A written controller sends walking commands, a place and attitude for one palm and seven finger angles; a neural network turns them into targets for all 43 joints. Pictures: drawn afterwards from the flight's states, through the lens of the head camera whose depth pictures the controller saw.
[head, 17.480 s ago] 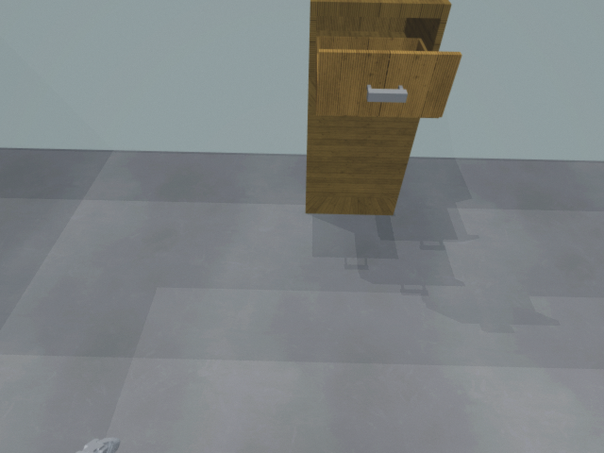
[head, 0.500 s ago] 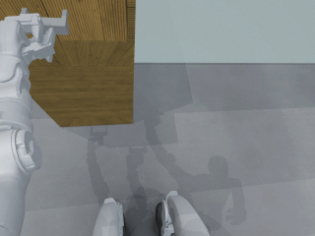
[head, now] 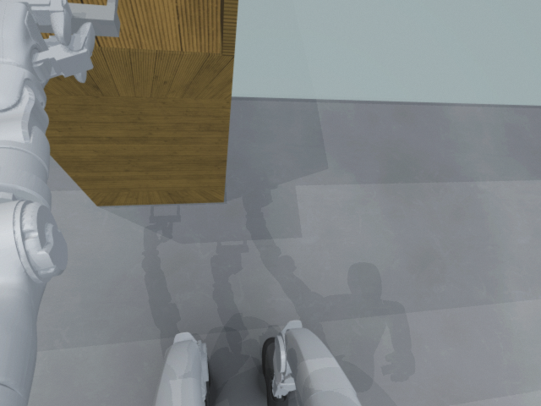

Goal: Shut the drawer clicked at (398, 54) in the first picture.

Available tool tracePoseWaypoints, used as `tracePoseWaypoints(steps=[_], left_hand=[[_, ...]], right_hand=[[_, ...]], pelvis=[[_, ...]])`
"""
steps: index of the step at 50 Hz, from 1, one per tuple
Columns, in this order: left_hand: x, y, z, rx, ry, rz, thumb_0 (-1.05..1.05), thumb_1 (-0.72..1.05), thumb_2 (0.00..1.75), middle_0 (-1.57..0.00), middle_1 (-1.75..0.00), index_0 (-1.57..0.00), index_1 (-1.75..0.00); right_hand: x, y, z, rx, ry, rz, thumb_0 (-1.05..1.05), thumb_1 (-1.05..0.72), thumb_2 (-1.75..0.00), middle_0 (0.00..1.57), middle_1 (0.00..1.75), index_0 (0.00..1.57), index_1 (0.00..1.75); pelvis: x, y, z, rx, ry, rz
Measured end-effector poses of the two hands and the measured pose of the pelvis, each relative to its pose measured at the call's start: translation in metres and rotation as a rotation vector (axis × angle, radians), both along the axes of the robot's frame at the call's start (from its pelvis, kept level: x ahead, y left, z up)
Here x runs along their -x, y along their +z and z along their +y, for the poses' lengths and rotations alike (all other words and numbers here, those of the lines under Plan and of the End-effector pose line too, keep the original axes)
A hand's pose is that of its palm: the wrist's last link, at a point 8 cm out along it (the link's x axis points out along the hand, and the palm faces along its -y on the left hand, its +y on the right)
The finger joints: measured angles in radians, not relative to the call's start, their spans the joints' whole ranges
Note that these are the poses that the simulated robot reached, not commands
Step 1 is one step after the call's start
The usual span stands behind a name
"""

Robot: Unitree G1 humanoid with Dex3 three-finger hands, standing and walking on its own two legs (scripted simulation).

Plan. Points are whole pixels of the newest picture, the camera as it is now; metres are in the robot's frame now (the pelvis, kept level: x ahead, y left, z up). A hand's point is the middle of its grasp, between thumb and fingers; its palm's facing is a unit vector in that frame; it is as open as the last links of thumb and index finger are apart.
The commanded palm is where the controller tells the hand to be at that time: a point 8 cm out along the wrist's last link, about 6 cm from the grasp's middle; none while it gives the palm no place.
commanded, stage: pull the fist back off the drawer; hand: left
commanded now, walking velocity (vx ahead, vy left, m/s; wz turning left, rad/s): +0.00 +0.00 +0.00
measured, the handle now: (75, 7) +0.64 +0.19 +0.09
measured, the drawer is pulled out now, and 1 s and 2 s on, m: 0.00 0.00 0.00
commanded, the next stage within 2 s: draw the hand back to the body in 0.50 s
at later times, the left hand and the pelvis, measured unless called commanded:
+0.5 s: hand (97, 55) +0.56 +0.16 +0.09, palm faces -0.01 -1.00 -0.03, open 3.0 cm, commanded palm +0.54 +0.20 +0.09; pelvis +0.02 -0.01 +0.01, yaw -1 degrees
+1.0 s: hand (31, 96) +0.45 +0.20 +0.15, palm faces +0.02 -1.00 -0.04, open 3.2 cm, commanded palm +0.41 +0.24 +0.15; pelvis +0.07 -0.01 +0.06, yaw +0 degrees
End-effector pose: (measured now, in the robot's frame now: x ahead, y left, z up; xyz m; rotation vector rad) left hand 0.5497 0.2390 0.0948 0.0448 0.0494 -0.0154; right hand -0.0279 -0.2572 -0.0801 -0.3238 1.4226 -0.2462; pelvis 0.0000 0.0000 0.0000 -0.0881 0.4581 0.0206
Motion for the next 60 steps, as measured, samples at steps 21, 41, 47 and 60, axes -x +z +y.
tracePoseWaypoints(steps=[21,41,47,60], left_hand=[[0.01,-0.002,-0.018,0.013,0.001,-0.011,-0.01,0.75,0.92,-1.39,-1.6,-1.4,-1.6],[0.053,0.029,-0.009,-0.015,-0.01,-0.074,-0.01,0.84,0.89,-1.39,-1.6,-1.4,-1.6],[0.098,0.047,0.008,0.016,0.034,-0.048,0.01,0.88,0.89,-1.39,-1.6,-1.4,-1.6],[0.188,0.088,0.007,-0.131,0.093,-0.084,0.02,0.9,0.9,-1.4,-1.6,-1.41,-1.6]], right_hand=[[-0.019,-0.002,0.0,-0.061,-0.039,-0.025,0.0,-0.91,-0.9,0.2,0.3,0.21,0.3],[-0.101,0.02,-0.008,-0.106,-0.082,-0.187,0.01,-0.91,-0.9,0.2,0.3,0.21,0.3],[-0.159,0.039,-0.006,-0.123,-0.023,-0.351,0.01,-0.91,-0.9,0.2,0.3,0.21,0.3],[-0.258,0.08,0.011,-0.137,0.134,-0.664,0.01,-0.91,-0.9,0.2,0.3,0.2,0.3]], pelvis=[[-0.013,0.009,-0.004,-0.019,-0.029,-0.034],[-0.06,0.043,-0.01,-0.046,-0.06,-0.111],[-0.073,0.058,-0.011,-0.052,-0.04,-0.197],[-0.066,0.075,-0.008,-0.075,-0.012,-0.352]])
